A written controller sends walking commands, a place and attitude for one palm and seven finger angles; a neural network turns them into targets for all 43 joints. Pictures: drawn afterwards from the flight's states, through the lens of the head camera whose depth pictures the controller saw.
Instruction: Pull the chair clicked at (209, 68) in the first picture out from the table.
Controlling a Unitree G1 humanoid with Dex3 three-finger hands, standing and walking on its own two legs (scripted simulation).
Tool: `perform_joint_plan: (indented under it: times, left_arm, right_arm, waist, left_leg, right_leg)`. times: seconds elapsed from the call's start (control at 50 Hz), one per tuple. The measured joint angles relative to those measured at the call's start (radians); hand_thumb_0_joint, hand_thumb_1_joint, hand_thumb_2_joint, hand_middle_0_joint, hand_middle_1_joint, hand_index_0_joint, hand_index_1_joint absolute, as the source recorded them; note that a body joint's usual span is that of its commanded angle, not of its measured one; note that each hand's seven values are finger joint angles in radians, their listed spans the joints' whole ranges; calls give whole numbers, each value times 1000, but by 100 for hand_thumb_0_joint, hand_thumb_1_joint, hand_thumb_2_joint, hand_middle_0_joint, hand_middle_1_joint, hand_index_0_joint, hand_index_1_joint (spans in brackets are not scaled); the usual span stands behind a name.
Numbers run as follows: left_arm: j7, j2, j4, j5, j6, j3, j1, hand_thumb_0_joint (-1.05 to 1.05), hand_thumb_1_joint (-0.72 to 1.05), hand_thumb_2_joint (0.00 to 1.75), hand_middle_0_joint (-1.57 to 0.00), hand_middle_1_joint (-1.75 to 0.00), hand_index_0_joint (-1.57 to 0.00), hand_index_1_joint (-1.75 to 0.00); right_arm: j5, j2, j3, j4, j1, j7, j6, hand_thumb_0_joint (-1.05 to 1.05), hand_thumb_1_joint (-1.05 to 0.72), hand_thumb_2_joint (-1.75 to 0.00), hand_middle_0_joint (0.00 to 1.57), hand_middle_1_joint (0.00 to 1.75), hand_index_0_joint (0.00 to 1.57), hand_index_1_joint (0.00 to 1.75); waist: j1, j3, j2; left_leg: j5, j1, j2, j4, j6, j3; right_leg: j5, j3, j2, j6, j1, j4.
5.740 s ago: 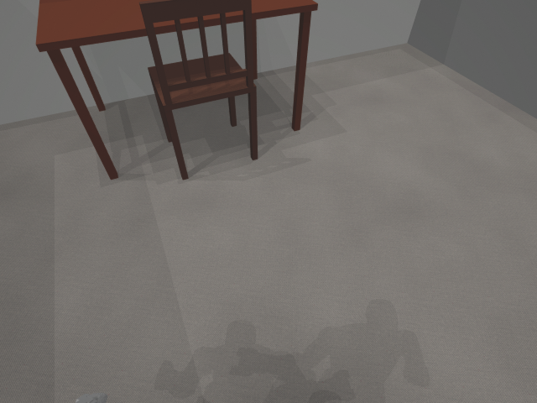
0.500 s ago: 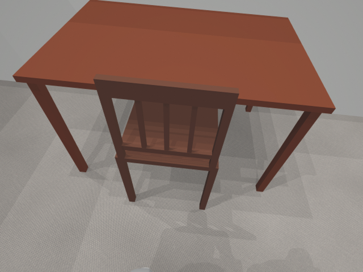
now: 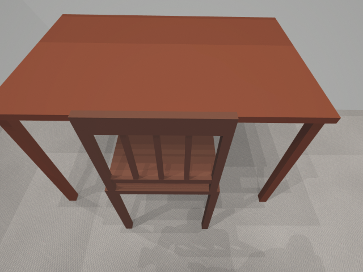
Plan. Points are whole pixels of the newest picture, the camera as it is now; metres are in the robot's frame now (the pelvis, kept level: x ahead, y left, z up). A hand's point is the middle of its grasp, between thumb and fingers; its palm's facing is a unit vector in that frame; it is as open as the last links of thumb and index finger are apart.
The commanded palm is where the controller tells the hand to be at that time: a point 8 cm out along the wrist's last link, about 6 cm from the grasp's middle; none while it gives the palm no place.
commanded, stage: come to a stop and stand still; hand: left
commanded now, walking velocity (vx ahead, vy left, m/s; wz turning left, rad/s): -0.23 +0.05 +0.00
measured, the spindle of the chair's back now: (159, 157) +0.45 +0.09 -0.10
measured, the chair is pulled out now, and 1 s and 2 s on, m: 0.00 0.00 0.00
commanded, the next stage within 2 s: look again from close up in 0.80 s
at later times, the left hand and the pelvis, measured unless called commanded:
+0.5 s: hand out of the picture +0.00 +0.24 -0.16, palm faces -0.01 -0.97 -0.25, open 7.4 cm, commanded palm none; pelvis -0.04 +0.04 +0.00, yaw -2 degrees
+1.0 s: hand out of the picture +0.00 +0.19 -0.16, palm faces -0.03 -0.97 -0.23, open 7.3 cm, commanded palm none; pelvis -0.02 +0.02 +0.01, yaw -2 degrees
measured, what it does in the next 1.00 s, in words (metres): steps on the spot: right foot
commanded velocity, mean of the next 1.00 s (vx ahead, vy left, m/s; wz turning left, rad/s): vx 0.02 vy -0.04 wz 0.00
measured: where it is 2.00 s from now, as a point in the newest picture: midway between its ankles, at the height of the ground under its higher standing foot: outside the picture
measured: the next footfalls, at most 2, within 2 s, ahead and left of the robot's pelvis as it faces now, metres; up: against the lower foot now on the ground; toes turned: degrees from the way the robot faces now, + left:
right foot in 0.58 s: +0.01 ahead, -0.07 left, +0.00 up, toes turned -3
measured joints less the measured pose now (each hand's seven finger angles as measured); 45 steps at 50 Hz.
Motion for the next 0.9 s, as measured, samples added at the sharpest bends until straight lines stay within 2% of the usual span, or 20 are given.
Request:
perform_joint_plan:
  times: [0.02, 0.06, 0.1, 0.14, 0.18, 0.22, 0.24, 0.26, 0.32, 0.38, 0.44, 0.52, 0.58, 0.6, 0.66, 0.72, 0.9]
  left_arm:
    - [2, -4, -2, -1, -1, 1, 0, 0, 91, 90, -19, -30, -20, -30]
    - [5, -7, -7, 0, -2, 3, -5, 0, 92, 90, -20, -30, -20, -30]
    - [8, -8, -15, 4, 1, 7, -12, 0, 92, 90, -20, -30, -20, -30]
    - [10, -7, -23, 8, 9, 11, -17, 0, 92, 90, -20, -30, -20, -30]
    - [10, -2, -28, 11, 17, 15, -16, 0, 92, 90, -20, -30, -20, -30]
    - [16, 8, -30, 10, 22, 14, -7, 0, 91, 90, -20, -30, -20, -30]
    - [22, 11, -38, 5, 25, 10, 7, 0, 91, 90, -20, -30, -20, -30]
    - [23, 16, -43, 0, 29, 7, 18, 0, 91, 90, -20, -30, -20, -30]
    - [8, 23, -45, 3, 54, 4, 66, 0, 91, 90, -20, -30, -20, -30]
    - [-14, 31, -55, 11, 62, 8, 112, 0, 91, 90, -20, -30, -20, -30]
    - [-30, 42, -67, 14, 57, 12, 136, 0, 91, 90, -20, -30, -20, -30]
    - [-43, 41, -89, 13, 52, 14, 152, 1, 91, 90, -20, -30, -20, -30]
    - [-42, 42, -107, 12, 31, 10, 163, 1, 91, 90, -20, -30, -20, -30]
    - [-37, 36, -100, 12, 23, 7, 159, 1, 91, 90, -19, -30, -20, -30]
    - [-33, 18, -78, 6, 15, -13, 159, 1, 91, 90, -19, -30, -20, -30]
    - [-29, 7, -57, 0, 11, -23, 157, 1, 91, 90, -20, -30, -20, -30]
    - [-18, 1, -3, -10, -15, -33, 127, 1, 93, 90, -20, -30, -20, -30]
  right_arm:
    - [4, -3, -7, -6, -6, 0, 8, 1, -91, -90, 20, 30, 20, 30]
    - [9, -12, -18, -18, -19, 1, 24, 1, -91, -90, 20, 30, 20, 30]
    - [11, -24, -27, -27, -37, 0, 37, 1, -91, -90, 20, 30, 20, 30]
    - [12, -38, -33, -39, -53, 2, 43, 1, -91, -90, 20, 30, 20, 30]
    - [11, -49, -36, -53, -63, 4, 42, 1, -91, -90, 20, 30, 20, 30]
    - [11, -58, -33, -73, -65, 7, 33, 1, -91, -90, 20, 30, 20, 30]
    - [11, -67, -32, -95, -56, 8, 25, 1, -91, -90, 20, 30, 20, 30]
    - [8, -73, -32, -111, -50, 7, 18, 1, -91, -90, 20, 30, 20, 30]
    - [-13, -91, -18, -156, -25, 7, 14, 1, -91, -90, 19, 30, 20, 30]
    - [-26, -100, -1, -188, -14, 10, 10, 1, -91, -90, 20, 30, 20, 30]
    - [-34, -103, 12, -203, -4, 13, 1, 1, -90, -90, 20, 30, 20, 30]
    - [-36, -113, 17, -205, 8, 13, 0, 1, -90, -90, 20, 30, 20, 30]
    - [-27, -118, 19, -196, 17, 13, 5, 1, -90, -90, 20, 30, 20, 30]
    - [-23, -121, 18, -186, 12, 13, 8, 1, -90, -90, 20, 30, 20, 30]
    - [-18, -123, 18, -154, 17, 16, 18, 1, -90, -90, 20, 30, 20, 30]
    - [-15, -107, 24, -122, 37, 19, 10, 1, -90, -90, 20, 30, 20, 30]
    - [-6, -63, 52, -38, 75, 15, -20, 1, -90, -90, 20, 30, 20, 30]
  waist:
    - [-7, 5, 10]
    - [-12, 15, 21]
    - [-5, 27, 23]
    - [3, 35, 21]
    - [9, 36, 13]
    - [11, 28, -1]
    - [7, 17, -1]
    - [5, 11, -7]
    - [18, -28, -5]
    - [15, -56, 14]
    - [16, -65, 25]
    - [18, -67, 47]
    - [25, -67, 38]
    - [27, -59, 45]
    - [12, -57, 59]
    - [3, -60, 43]
    - [9, -50, 35]
  left_leg:
    - [6, -22, 7, 39, -15, -12]
    - [-87, -81, 10, 158, -45, -52]
    - [-164, -141, 5, 289, -59, -96]
    - [-185, -181, 4, 361, -68, -126]
    - [-164, -189, 10, 340, -72, -138]
    - [-88, -156, 19, 216, -77, -129]
    - [-26, -128, 27, 122, -72, -121]
    - [6, -118, 19, 98, -49, -112]
    - [-4, -98, 8, 111, -4, -79]
    - [7, -81, 7, 81, 11, -65]
    - [32, -76, 6, 48, 14, -62]
    - [55, -89, 10, 29, 11, -64]
    - [46, -123, 2, 61, 0, -56]
    - [39, -131, 8, 76, -5, -56]
    - [15, -131, 11, 73, -16, -83]
    - [77, -105, 8, 22, -17, -87]
    - [102, -47, 3, -79, -27, -85]
  right_leg:
    - [-27, -5, 4, -3, -5, 9]
    - [-46, -13, 6, -10, -13, 15]
    - [-33, -15, 6, -12, -19, 5]
    - [-16, -14, 3, -9, -26, -6]
    - [-2, -10, -2, -1, -37, -12]
    - [3, 1, -11, 13, -57, 3]
    - [-3, 4, -13, 22, -72, 27]
    - [-14, 11, -24, 31, -81, 54]
    - [-145, 48, -17, 5, -90, 148]
    - [-209, 64, 16, -14, -110, 301]
    - [-239, 43, 37, -22, -101, 340]
    - [-243, 18, 53, -28, -53, 227]
    - [-121, 44, 53, -42, 15, 19]
    - [-84, 45, 59, -41, 9, 16]
    - [-74, 30, 68, -41, 14, 11]
    - [-72, 27, 68, -40, 31, -12]
    - [-54, 32, 69, -45, 71, -77]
